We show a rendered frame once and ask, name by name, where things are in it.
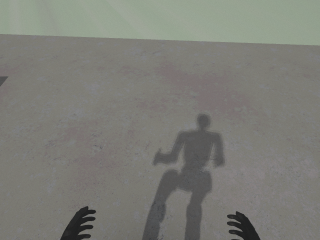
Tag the right robot hand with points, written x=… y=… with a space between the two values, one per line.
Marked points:
x=248 y=231

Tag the left robot hand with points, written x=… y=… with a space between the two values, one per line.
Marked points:
x=73 y=228

